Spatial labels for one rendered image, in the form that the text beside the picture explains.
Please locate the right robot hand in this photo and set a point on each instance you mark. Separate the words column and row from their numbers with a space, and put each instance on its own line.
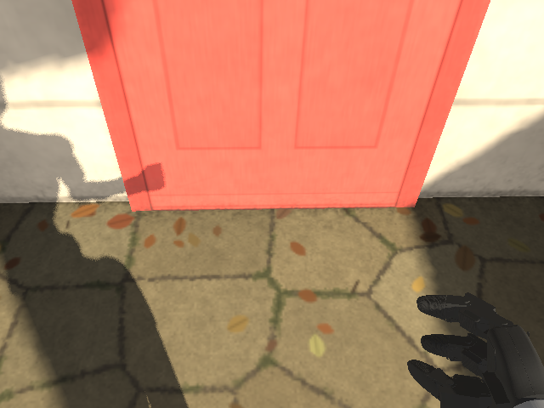
column 510, row 367

